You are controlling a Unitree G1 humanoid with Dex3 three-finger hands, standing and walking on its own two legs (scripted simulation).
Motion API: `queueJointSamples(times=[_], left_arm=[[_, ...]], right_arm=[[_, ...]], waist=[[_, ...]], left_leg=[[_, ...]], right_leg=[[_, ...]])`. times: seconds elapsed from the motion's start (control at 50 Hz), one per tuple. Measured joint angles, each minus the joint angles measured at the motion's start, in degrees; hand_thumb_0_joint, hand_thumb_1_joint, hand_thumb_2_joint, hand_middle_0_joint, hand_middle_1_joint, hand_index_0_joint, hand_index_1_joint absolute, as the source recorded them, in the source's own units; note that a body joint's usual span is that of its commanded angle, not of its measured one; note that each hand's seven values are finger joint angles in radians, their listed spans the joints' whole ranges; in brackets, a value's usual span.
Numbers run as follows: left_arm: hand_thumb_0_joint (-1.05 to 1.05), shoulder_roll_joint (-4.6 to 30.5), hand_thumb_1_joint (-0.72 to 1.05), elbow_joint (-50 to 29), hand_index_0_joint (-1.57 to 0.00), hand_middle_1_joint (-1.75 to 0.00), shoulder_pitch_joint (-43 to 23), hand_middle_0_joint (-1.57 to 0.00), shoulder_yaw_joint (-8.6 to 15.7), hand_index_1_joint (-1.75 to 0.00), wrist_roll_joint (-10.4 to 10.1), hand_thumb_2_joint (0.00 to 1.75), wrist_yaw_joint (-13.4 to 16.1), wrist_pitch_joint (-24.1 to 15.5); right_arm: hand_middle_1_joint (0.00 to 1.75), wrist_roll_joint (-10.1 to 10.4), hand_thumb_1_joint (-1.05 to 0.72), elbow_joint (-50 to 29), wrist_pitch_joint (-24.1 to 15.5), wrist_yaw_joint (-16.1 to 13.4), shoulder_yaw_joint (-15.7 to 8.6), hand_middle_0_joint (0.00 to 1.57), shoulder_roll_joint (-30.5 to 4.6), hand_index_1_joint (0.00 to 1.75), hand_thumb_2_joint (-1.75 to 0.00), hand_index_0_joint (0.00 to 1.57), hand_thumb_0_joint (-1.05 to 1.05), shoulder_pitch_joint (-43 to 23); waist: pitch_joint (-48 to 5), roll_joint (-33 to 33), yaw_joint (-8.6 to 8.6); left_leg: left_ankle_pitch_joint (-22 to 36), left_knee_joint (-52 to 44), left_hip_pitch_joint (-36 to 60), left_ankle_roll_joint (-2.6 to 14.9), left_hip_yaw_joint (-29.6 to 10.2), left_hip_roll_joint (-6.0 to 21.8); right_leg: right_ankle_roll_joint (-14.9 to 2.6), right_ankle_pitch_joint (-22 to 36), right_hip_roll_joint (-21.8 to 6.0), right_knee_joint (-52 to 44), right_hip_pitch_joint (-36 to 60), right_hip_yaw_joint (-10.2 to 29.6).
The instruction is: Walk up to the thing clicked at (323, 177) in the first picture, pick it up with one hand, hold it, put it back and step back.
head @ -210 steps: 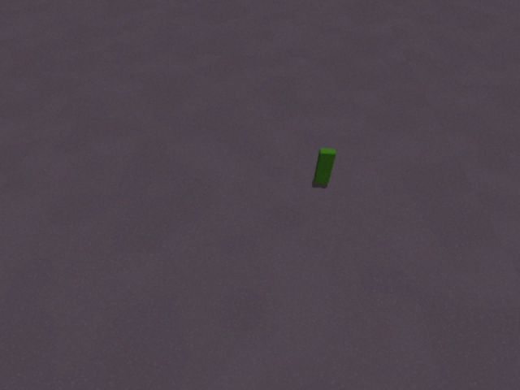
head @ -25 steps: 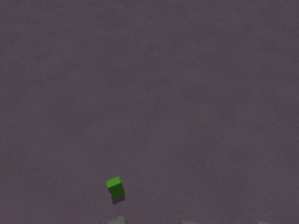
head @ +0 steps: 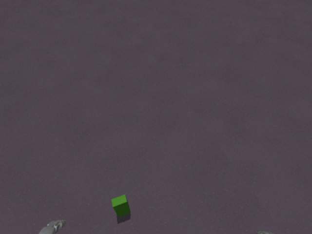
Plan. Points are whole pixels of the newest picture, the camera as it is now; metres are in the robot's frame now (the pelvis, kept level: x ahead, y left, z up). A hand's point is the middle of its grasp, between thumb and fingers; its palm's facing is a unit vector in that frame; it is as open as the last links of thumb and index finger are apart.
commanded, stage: walk up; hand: left
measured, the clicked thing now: (121, 206) +0.37 +0.20 -0.67
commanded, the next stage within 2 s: stand in 0.76 s
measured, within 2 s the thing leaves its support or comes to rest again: neither
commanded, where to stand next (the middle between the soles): +0.04 +0.01 m, yaw +1 degrees
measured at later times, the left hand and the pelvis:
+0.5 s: hand out of the picture +0.07 +0.26 -0.15, palm faces +0.01 -0.94 -0.33, open 7.3 cm; pelvis +0.01 +0.00 +0.01, yaw +1 degrees
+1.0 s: hand out of the picture +0.10 +0.25 -0.15, palm faces -0.01 -0.94 -0.34, open 7.3 cm; pelvis +0.02 +0.00 +0.01, yaw +0 degrees
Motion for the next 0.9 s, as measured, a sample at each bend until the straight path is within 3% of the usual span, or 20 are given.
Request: queueJointSamples(times=[0.4, 0.9], left_arm=[[0.00, -0.53, 0.91, 4.62, -0.21, -0.30, 3.55, -0.21, 0.91, -0.30, 0.67, 0.90, -0.49, 0.72], [0.00, -0.93, 0.91, 3.48, -0.21, -0.30, 2.56, -0.21, 0.81, -0.30, 0.52, 0.90, -0.04, 0.61]], right_arm=[[0.30, -0.43, -0.91, 2.53, 0.40, -0.10, -0.41, 0.21, 0.13, 0.30, -0.89, 0.20, 0.00, 0.85], [0.30, -0.57, -0.91, 1.46, 0.41, -0.56, -0.43, 0.21, 0.67, 0.30, -0.89, 0.20, 0.00, -0.43]], waist=[[-0.30, 0.46, 0.57], [-0.28, 0.15, 0.32]], left_leg=[[2.29, -5.09, 2.48, -0.06, -0.63, -0.22], [2.65, -7.35, 4.06, -0.09, -0.40, -0.52]], right_leg=[[0.16, 2.39, -0.02, -5.76, 3.09, -0.80], [0.37, 2.38, -0.31, -7.24, 4.24, -0.63]])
